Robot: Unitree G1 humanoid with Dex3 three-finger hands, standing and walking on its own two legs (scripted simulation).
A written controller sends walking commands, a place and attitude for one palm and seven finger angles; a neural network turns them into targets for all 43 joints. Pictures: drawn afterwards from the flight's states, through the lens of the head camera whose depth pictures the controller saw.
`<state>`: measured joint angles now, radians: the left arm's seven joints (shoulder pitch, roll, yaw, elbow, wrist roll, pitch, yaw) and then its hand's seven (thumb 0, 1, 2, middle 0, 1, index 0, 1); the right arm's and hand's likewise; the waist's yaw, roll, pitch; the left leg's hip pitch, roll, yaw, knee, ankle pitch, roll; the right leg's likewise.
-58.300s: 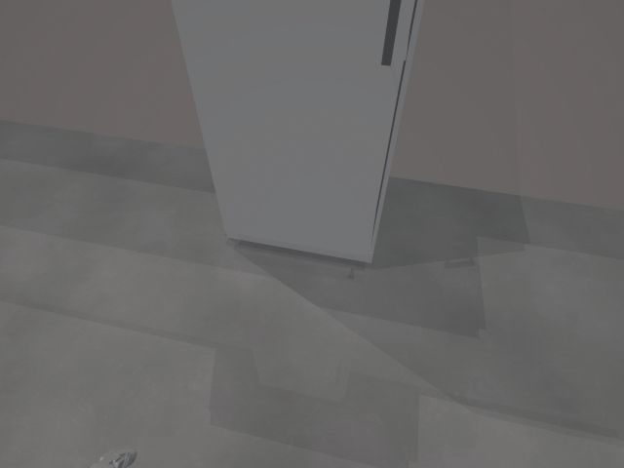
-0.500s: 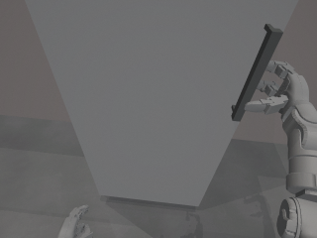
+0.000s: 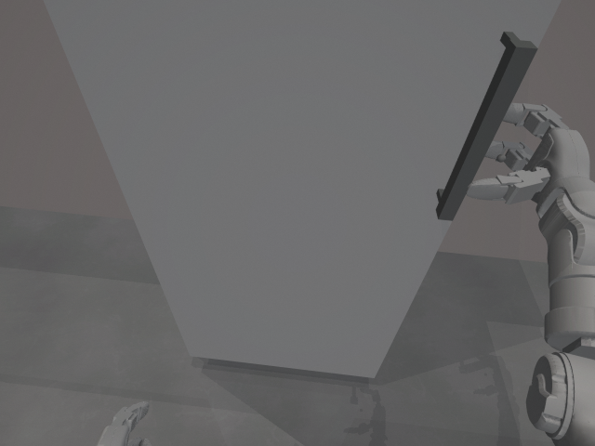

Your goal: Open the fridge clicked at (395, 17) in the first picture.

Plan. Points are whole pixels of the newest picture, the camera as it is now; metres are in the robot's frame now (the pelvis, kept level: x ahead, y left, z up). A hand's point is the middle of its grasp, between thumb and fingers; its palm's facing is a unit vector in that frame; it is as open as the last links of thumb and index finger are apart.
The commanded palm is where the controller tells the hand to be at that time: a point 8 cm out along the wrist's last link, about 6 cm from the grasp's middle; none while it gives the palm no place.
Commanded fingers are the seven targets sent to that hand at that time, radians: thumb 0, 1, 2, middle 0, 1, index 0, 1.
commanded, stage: slide the fingers in behind the handle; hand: right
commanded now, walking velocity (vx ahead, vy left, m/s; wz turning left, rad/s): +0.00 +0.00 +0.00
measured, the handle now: (472, 137) +0.47 -0.19 +0.22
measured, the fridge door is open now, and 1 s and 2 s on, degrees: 0 0 0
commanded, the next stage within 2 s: grip the handle and tug to test in 1.92 s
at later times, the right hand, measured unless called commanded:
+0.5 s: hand (501, 159) +0.42 -0.21 +0.22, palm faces +0.06 +1.00 +0.02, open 13.9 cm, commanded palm +0.39 -0.25 +0.23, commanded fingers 0.00 0.50 -0.30 0.30 1.20 0.30 1.20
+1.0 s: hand (479, 157) +0.42 -0.18 +0.23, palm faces +0.04 +1.00 +0.02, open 14.0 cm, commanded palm +0.39 -0.23 +0.23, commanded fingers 0.00 0.50 -0.30 0.30 1.20 0.30 1.20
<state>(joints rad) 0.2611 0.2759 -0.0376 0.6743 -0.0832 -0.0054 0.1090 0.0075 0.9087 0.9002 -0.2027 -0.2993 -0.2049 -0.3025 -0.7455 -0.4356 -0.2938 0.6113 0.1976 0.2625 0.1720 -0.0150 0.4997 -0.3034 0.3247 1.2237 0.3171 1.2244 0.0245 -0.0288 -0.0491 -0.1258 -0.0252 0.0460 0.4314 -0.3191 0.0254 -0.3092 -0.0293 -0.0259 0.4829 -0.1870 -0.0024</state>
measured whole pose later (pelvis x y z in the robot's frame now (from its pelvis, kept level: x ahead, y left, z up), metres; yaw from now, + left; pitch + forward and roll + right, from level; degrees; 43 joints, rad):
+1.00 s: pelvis +0.00 -0.01 +0.00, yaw +1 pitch +0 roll +0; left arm 0.23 0.25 -0.05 0.66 -0.08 0.00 0.10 0.01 0.91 0.90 -0.20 -0.30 -0.21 -0.30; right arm -0.69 -0.34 -0.25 0.48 0.20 0.31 0.11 -0.01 0.50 -0.30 0.30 1.20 0.29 1.20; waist 0.01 -0.03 -0.06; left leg -0.09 -0.02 0.03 0.40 -0.31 0.02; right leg -0.27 -0.02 -0.04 0.46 -0.18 -0.01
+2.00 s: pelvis +0.01 +0.00 +0.00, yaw +0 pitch -1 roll +0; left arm 0.20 0.25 -0.05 0.67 -0.07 0.02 0.09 0.01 0.91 0.90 -0.20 -0.30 -0.20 -0.30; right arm -0.64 -0.29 -0.22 0.37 0.20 0.36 0.06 -0.01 0.50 -0.30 0.26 1.20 0.26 1.20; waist -0.01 -0.03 -0.05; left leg -0.06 -0.02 0.03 0.40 -0.32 0.03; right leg -0.23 -0.02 -0.04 0.44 -0.19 0.00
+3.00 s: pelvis +0.02 +0.01 +0.00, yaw +1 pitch -1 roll -1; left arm 0.19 0.25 -0.05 0.66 -0.07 0.04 0.09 0.01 0.91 0.90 -0.20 -0.30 -0.20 -0.30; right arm -0.56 -0.31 -0.25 0.25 0.21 0.41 0.06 0.00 -0.74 -0.79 0.32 1.35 0.31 1.32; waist 0.00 -0.03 -0.06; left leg -0.04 -0.02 0.02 0.37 -0.32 0.03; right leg -0.20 -0.03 -0.05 0.41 -0.19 0.01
